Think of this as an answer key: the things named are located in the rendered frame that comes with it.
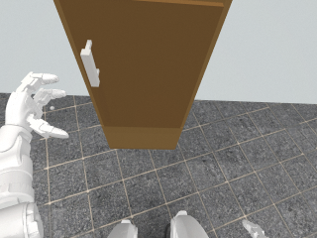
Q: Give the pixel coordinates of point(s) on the robot shin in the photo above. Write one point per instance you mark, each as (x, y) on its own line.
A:
(181, 212)
(126, 221)

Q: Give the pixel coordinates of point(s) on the left robot forearm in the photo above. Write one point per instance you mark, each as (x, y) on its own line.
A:
(16, 166)

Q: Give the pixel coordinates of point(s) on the left robot hand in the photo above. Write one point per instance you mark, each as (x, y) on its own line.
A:
(21, 105)

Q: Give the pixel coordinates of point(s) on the robot left upper arm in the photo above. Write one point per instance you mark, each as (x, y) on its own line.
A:
(21, 220)

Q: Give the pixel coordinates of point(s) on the robot left shin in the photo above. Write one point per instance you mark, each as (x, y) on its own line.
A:
(126, 221)

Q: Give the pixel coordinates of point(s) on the handle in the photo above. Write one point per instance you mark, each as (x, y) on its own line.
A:
(89, 65)

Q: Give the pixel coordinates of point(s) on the cupboard door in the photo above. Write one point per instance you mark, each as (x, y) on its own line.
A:
(149, 54)

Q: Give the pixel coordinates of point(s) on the robot right shin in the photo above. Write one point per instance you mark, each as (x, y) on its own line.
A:
(181, 212)

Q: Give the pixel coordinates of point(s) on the right robot hand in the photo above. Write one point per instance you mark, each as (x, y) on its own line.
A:
(254, 229)

